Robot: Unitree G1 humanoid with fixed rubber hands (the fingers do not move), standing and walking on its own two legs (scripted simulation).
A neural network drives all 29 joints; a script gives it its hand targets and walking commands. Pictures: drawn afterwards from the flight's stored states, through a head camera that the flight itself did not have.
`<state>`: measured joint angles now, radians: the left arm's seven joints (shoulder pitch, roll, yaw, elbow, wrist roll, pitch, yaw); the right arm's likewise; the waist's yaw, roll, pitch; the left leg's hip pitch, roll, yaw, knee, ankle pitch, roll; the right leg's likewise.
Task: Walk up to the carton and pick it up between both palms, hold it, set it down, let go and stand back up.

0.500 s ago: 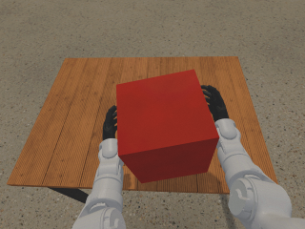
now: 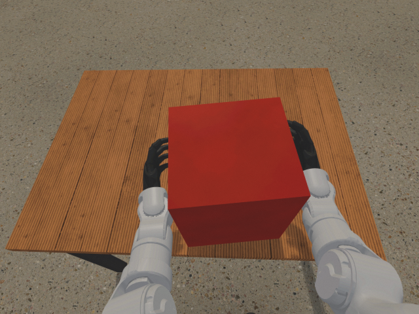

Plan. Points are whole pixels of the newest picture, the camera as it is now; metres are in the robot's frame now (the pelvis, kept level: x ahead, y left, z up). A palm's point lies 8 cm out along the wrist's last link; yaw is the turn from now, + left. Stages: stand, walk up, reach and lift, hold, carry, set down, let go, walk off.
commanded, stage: set down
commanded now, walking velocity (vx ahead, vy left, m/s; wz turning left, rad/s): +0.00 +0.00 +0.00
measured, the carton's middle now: (229, 179) +0.37 -0.01 -0.02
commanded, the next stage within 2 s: none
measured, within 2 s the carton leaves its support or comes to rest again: neither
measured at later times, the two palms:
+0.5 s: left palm (148, 184) +0.36 +0.16 -0.01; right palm (298, 150) +0.43 -0.15 +0.00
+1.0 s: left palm (115, 170) +0.37 +0.21 +0.05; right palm (336, 128) +0.43 -0.21 +0.06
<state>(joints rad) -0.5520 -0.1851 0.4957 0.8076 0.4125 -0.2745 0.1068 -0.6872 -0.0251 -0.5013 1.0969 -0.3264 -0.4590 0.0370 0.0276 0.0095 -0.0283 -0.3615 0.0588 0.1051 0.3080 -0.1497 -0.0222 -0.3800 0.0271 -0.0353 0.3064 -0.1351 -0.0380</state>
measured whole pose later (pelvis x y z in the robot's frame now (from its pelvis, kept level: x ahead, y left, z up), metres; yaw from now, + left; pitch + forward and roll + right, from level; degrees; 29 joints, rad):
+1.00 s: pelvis -0.02 -0.01 -0.02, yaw +1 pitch +18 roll +0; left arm -0.73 0.15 0.03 1.03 -0.21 -0.17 0.13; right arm -0.90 -0.44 0.18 1.32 0.45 -0.23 0.08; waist 0.11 0.01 -0.21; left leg -0.62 0.07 0.05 0.52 -0.21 -0.04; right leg -0.62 0.04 -0.05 0.50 -0.19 -0.05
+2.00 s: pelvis -0.01 +0.00 +0.00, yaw +1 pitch +4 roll +0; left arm -0.27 0.09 0.13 0.15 -0.07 0.36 0.12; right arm -0.43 -0.42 0.01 0.59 0.34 0.03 0.09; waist 0.04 0.00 -0.02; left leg -0.23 0.04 0.05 0.31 -0.15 -0.02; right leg -0.25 0.03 -0.02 0.31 -0.14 -0.04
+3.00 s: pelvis -0.01 -0.01 +0.00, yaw +1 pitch +0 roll +1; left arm 0.13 0.06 -0.06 0.50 -0.09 -0.30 0.18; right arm 0.05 -0.25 0.06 0.73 0.29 -0.43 0.10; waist 0.04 -0.01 -0.01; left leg -0.19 0.04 0.03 0.39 -0.20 -0.03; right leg -0.21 0.03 -0.01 0.43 -0.22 -0.05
